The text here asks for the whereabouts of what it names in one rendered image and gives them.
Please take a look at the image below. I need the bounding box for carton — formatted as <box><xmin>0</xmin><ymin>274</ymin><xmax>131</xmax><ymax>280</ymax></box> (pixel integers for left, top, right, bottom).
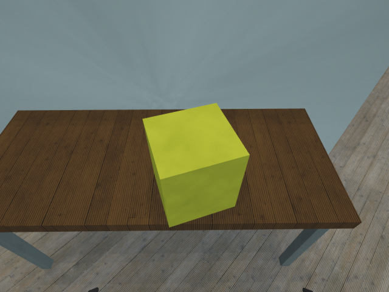
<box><xmin>143</xmin><ymin>103</ymin><xmax>250</xmax><ymax>228</ymax></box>

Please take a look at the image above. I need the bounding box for table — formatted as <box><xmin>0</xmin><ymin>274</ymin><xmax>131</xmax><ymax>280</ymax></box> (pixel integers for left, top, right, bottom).
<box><xmin>0</xmin><ymin>108</ymin><xmax>362</xmax><ymax>269</ymax></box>

